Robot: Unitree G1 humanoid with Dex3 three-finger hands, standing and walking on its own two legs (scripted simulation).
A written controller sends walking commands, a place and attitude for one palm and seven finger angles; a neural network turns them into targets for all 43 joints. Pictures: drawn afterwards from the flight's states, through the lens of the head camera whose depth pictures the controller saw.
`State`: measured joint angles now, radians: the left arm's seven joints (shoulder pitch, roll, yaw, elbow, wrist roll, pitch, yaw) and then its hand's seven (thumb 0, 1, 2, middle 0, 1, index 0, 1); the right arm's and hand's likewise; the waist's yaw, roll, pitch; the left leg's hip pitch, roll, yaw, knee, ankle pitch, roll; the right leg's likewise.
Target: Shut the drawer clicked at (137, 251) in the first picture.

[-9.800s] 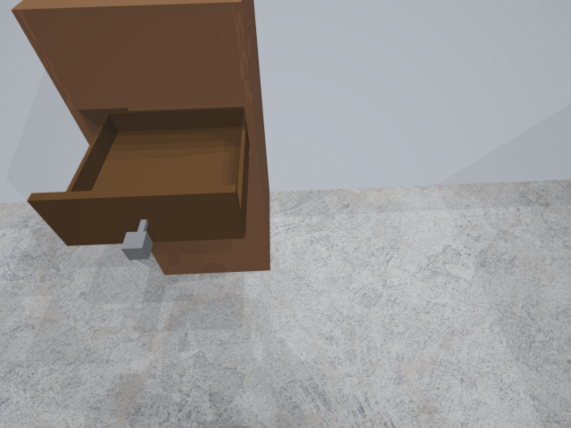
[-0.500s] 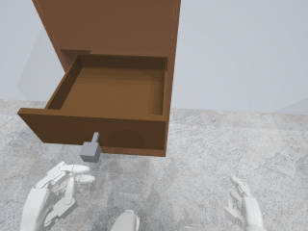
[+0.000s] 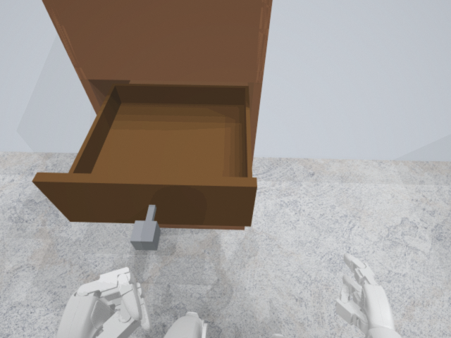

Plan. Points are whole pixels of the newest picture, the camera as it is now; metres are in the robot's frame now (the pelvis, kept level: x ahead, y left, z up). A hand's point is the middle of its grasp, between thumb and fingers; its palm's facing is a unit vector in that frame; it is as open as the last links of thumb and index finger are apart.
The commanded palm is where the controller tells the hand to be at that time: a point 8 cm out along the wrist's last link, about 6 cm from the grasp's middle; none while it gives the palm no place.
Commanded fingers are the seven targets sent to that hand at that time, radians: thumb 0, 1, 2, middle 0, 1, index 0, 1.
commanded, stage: raise the hand and make a fist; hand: left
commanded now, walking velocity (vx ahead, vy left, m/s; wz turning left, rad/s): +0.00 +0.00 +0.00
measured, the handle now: (148, 225) +0.31 +0.17 +0.01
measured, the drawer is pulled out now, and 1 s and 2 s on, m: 0.30 0.30 0.30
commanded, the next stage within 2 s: bring the fist close to the handle in 0.74 s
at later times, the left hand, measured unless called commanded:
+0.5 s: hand (131, 317) +0.14 +0.12 +0.12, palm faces +0.06 -1.00 +0.01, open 3.3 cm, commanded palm +0.09 +0.17 +0.11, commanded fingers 0.00 0.90 0.90 -1.40 -1.60 -1.40 -1.60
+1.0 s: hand (152, 317) +0.15 +0.11 +0.09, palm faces +0.02 -1.00 -0.01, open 3.3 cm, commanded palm +0.11 +0.17 +0.10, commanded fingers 0.00 0.90 0.90 -1.40 -1.60 -1.40 -1.60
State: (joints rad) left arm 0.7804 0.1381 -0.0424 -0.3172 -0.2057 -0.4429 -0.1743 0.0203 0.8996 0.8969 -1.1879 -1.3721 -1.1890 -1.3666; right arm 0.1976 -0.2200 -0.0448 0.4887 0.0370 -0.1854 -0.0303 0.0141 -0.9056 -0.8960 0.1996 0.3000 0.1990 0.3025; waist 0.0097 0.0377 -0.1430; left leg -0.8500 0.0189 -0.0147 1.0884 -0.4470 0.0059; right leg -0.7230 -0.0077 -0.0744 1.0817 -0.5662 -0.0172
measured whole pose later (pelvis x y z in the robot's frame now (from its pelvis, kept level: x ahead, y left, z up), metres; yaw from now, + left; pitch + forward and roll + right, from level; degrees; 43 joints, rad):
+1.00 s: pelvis +0.01 -0.02 +0.00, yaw +0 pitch +11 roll -1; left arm 0.87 0.14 -0.09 -0.42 -0.16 -0.37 -0.11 0.02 0.90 0.90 -1.40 -1.60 -1.40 -1.60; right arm 0.25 -0.21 -0.01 0.40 0.04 -0.08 -0.02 0.01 -0.90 -0.90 0.20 0.30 0.20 0.30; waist 0.01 0.05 -0.16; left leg -0.79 0.03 -0.03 1.07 -0.46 -0.01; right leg -0.67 0.00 -0.08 1.06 -0.59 -0.04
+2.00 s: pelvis +0.00 +0.00 -0.04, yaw -1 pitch +19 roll -2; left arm 0.52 0.12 -0.12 -0.15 -0.09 -0.44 0.01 0.02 0.90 0.90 -1.40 -1.60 -1.40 -1.60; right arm 0.21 -0.21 0.01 0.44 -0.01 -0.04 0.01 0.01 -0.90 -0.90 0.20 0.30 0.20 0.30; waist -0.03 0.03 -0.19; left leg -1.09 0.03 -0.02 1.28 -0.53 0.01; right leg -0.96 0.00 -0.07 1.26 -0.64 -0.02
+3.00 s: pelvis +0.00 +0.00 -0.03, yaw +0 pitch +19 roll -2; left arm 0.16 0.16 -0.03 0.08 -0.12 -0.39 0.01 0.02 0.90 0.90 -1.40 -1.60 -1.45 -1.60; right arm 0.21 -0.24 0.02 0.50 0.00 -0.02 -0.01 0.01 -0.90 -0.90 0.20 0.30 0.20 0.30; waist -0.03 0.04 -0.18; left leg -1.08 0.03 -0.04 1.24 -0.50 -0.01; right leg -0.94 0.01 -0.09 1.23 -0.62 -0.03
